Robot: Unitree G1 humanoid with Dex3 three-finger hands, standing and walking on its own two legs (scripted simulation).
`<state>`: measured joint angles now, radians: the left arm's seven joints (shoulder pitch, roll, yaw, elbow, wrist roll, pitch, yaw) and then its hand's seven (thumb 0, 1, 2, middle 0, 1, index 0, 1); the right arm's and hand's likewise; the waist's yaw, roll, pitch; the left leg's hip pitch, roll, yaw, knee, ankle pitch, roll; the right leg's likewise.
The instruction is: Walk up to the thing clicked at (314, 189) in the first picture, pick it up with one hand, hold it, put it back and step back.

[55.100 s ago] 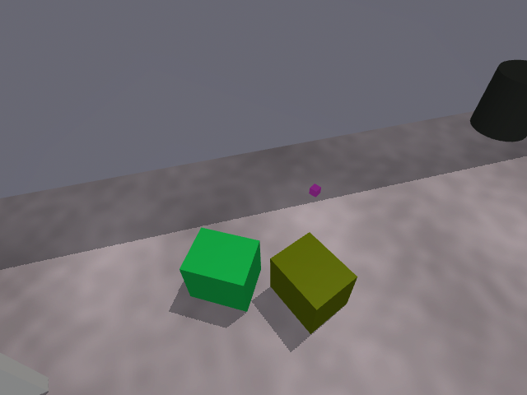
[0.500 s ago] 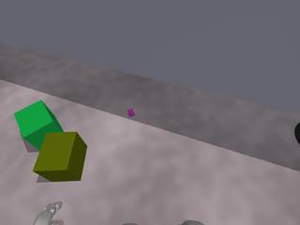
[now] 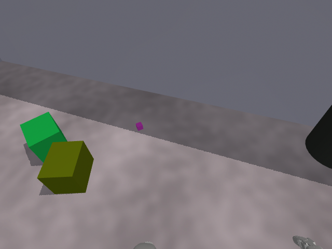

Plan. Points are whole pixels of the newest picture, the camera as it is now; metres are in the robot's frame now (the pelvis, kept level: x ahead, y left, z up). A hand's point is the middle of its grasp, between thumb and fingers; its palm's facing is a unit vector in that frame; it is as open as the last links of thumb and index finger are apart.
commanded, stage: step back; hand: left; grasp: from above
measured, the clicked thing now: (139, 126) +1.10 +0.33 -0.73
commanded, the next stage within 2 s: stand in 1.02 s
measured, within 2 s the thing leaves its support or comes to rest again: neither
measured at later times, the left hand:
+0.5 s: hand out of the picture +0.06 +0.29 -0.13, palm faces +0.07 -0.91 -0.41, open 7.3 cm
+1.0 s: hand out of the picture +0.10 +0.32 -0.14, palm faces +0.12 -0.93 -0.35, open 7.3 cm
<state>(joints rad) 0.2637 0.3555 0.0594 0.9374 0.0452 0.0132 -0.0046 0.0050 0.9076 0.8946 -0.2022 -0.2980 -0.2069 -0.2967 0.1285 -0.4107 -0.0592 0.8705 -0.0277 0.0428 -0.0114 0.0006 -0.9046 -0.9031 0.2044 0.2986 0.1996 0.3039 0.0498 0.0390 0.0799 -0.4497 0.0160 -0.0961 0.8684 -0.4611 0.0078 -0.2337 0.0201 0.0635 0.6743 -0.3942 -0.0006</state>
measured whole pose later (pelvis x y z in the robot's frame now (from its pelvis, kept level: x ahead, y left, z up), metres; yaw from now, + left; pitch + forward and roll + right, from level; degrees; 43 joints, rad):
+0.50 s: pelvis -0.01 +0.01 +0.01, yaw +4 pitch -3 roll -1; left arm 0.17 0.38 0.07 0.98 0.03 -0.04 0.00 0.00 0.91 0.90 -0.20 -0.30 -0.20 -0.30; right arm 0.23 -0.38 -0.05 0.99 -0.02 0.01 0.01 0.00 -0.90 -0.90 0.21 0.30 0.20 0.30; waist -0.01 0.04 0.08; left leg -0.27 0.00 -0.09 0.65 -0.35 0.00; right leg -0.25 0.02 -0.05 0.55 -0.25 -0.02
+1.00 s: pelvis +0.03 +0.05 +0.02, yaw +6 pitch -2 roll -1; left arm 0.10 0.38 0.03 1.06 0.00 -0.01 0.00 0.00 0.91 0.89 -0.20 -0.30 -0.21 -0.30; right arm 0.08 -0.32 -0.02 1.06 -0.01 -0.02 0.00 0.00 -0.90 -0.90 0.21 0.30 0.20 0.30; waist 0.02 -0.02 0.08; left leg -0.23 0.00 -0.01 0.53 -0.27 0.01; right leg -0.16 -0.04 -0.02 0.49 -0.30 0.04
